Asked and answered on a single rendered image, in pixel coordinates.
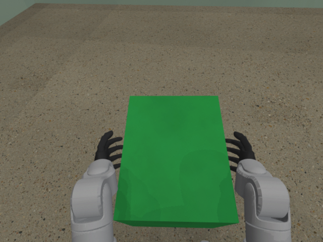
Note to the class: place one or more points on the robot left hand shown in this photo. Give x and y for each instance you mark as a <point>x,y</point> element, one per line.
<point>103,150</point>

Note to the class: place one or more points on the robot right hand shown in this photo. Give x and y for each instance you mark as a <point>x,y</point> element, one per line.
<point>245,151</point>

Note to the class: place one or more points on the carton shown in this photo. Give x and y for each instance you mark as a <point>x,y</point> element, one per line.
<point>175,169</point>

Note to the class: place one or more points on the right robot forearm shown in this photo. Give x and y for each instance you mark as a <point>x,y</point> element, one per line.
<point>266,203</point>

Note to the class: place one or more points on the left robot forearm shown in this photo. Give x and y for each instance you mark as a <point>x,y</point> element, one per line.
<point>91,206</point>

